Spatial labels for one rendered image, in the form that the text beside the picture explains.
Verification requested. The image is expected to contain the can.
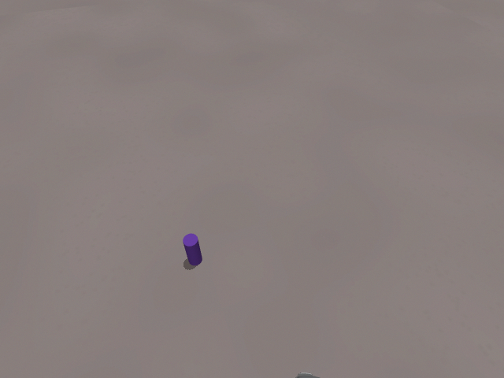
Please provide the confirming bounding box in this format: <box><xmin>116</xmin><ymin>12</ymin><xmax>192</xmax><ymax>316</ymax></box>
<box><xmin>183</xmin><ymin>234</ymin><xmax>202</xmax><ymax>265</ymax></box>

